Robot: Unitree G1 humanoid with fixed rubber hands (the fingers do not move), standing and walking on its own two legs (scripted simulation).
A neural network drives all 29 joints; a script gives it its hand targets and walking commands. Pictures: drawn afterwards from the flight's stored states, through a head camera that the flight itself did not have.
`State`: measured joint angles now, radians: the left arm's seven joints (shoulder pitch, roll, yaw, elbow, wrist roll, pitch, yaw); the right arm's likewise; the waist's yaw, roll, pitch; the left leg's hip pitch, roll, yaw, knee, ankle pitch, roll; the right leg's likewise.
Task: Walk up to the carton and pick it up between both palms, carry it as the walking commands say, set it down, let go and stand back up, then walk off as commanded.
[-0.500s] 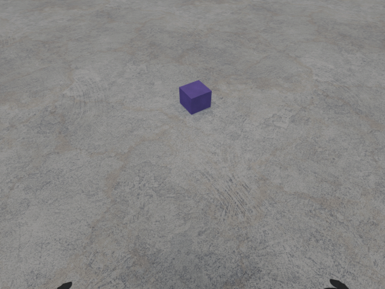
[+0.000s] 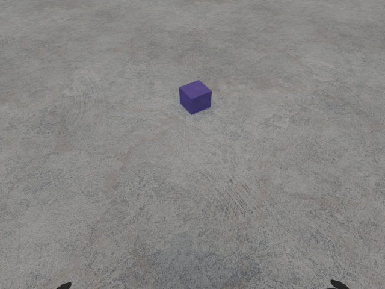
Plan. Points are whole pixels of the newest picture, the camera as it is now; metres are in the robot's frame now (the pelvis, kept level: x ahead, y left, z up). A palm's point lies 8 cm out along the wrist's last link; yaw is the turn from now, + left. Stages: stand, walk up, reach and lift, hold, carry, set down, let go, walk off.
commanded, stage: stand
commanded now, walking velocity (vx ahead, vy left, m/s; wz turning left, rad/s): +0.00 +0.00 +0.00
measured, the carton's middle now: (195, 97) +1.65 -0.03 -0.70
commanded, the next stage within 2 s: walk up in 0.16 s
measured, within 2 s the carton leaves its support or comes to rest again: neither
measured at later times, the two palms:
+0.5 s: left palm out of the picture +0.07 +0.32 -0.13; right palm out of the picture +0.12 -0.27 -0.11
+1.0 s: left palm (132, 205) +0.37 +0.19 -0.14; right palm out of the picture +0.13 -0.29 -0.16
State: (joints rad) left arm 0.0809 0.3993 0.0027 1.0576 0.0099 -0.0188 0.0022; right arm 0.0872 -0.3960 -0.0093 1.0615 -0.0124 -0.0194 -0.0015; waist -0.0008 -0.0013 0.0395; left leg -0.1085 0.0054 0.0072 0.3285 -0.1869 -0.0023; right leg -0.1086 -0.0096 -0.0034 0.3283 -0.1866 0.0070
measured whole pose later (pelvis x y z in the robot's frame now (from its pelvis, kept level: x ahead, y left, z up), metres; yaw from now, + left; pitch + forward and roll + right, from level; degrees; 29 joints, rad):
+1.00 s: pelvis +0.21 -0.05 -0.03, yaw -1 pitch +1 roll +0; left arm 0.06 0.23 0.04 0.92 0.03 -0.06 -0.03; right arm 0.44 -0.24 -0.05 1.04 -0.02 -0.05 -0.01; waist -0.08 0.02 0.06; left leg -0.20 0.12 -0.01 0.96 -0.49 -0.01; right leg -0.45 -0.08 -0.16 0.64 -0.21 -0.03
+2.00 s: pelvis +0.72 -0.06 -0.03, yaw +0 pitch +2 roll +0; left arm 0.05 0.20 0.04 0.91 0.03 -0.06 -0.05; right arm 0.48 -0.20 -0.06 1.04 -0.02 -0.06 0.00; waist -0.08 0.02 0.03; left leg -0.06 0.15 0.12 0.58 -0.46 -0.05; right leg -0.44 -0.08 -0.16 0.56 -0.14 -0.03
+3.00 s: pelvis +1.08 -0.04 +0.00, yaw -1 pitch -1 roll -1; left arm 0.16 0.20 0.05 0.99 0.02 0.02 -0.03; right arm 0.37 -0.18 -0.06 1.04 -0.04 -0.04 -0.01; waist -0.06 -0.02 0.04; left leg -0.17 0.11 0.15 0.39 -0.20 -0.03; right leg -0.38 -0.10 -0.08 0.66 -0.24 0.05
